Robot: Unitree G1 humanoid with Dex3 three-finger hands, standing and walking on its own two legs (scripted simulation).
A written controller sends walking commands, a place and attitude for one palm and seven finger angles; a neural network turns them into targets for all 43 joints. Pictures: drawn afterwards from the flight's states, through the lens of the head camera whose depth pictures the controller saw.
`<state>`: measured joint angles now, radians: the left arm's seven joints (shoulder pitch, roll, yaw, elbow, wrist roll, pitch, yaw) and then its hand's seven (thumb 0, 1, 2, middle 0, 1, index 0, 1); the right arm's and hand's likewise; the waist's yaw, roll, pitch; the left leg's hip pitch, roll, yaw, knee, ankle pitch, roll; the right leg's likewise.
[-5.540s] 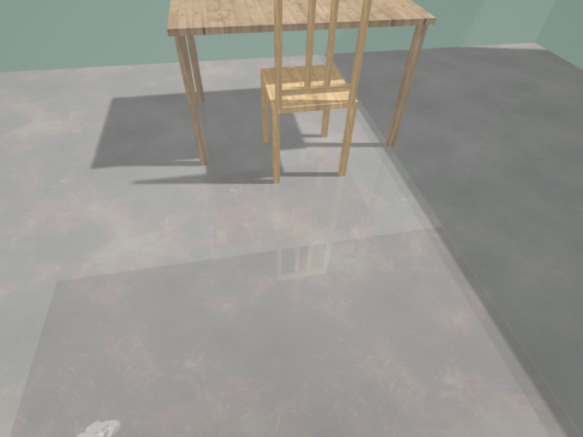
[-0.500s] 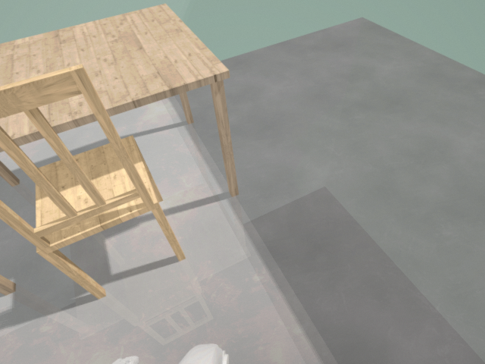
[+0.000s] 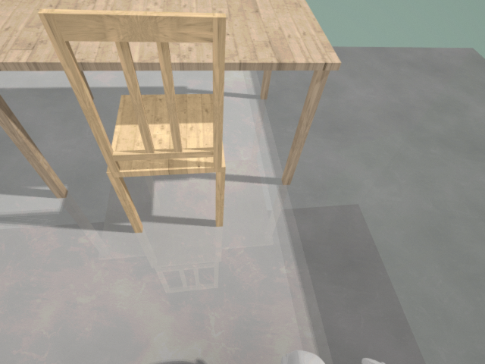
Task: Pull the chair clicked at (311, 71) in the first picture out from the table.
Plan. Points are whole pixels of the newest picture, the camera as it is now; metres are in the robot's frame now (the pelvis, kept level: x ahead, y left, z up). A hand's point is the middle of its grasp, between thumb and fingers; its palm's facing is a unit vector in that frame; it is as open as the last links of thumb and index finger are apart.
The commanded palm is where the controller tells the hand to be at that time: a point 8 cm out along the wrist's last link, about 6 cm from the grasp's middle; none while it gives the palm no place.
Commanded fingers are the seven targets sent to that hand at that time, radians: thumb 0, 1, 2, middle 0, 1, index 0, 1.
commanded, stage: turn to face it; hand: left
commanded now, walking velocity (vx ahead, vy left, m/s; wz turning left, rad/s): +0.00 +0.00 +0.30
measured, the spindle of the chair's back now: (138, 106) +0.70 +0.34 -0.06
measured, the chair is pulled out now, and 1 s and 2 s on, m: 0.00 0.00 0.00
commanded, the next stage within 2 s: take the last steps up to it in 0.28 s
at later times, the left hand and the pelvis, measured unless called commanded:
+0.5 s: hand out of the picture +0.05 +0.14 -0.14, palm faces +0.17 -0.95 -0.26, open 7.4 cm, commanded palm none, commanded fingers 0.00 0.90 0.90 -0.20 -0.30 -0.20 -0.30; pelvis +0.00 -0.06 +0.00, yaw +9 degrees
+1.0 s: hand out of the picture -0.04 +0.19 -0.18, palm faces +0.27 -0.95 -0.15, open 7.4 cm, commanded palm none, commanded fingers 0.00 0.90 0.90 -0.20 -0.30 -0.20 -0.30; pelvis +0.07 +0.04 +0.00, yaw +10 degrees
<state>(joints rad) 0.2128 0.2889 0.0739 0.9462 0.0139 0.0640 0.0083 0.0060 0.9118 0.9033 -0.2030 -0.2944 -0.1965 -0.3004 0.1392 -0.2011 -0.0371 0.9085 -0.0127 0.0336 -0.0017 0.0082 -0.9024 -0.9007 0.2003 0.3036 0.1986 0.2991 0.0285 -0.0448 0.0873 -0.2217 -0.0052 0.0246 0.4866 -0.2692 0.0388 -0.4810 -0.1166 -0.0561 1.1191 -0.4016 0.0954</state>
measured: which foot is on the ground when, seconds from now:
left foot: down 0.00-0.30, up 0.32-0.84, down 0.86-1.00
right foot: up 0.00-0.26, down 0.28-0.86, up 0.88-1.00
